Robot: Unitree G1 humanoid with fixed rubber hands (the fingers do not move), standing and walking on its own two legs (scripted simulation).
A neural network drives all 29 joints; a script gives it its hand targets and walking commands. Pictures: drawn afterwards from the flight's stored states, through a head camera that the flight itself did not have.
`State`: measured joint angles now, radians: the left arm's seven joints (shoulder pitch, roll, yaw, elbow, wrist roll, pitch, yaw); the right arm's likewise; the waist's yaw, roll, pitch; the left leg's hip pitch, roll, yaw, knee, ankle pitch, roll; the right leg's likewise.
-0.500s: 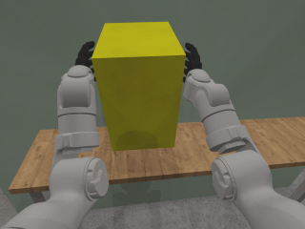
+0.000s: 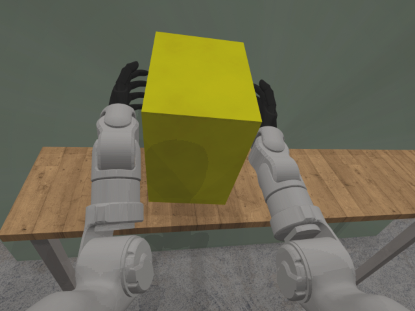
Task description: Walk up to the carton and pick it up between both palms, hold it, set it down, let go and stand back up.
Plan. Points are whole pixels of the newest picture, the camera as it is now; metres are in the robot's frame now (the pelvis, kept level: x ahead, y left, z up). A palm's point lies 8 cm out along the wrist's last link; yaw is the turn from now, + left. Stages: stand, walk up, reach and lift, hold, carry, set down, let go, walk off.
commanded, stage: set down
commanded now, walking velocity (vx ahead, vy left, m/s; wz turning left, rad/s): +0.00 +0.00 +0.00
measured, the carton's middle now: (193, 126) +0.42 +0.00 +0.18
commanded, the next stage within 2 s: none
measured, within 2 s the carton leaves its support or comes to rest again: neither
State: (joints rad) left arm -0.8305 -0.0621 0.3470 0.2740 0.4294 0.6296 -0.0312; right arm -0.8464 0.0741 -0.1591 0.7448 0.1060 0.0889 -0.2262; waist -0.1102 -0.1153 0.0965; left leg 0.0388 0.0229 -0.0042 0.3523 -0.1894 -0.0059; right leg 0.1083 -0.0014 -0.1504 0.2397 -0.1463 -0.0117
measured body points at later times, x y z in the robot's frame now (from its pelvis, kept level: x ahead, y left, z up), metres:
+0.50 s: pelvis +0.01 +0.01 +0.00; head -0.03 +0.06 +0.45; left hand +0.42 +0.13 +0.22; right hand +0.40 -0.13 +0.21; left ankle +0.02 +0.12 -0.75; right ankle +0.01 -0.11 -0.75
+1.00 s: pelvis +0.01 +0.00 +0.00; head -0.02 +0.04 +0.45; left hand +0.43 +0.10 +0.19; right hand +0.40 -0.16 +0.19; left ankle +0.02 +0.12 -0.75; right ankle +0.01 -0.11 -0.75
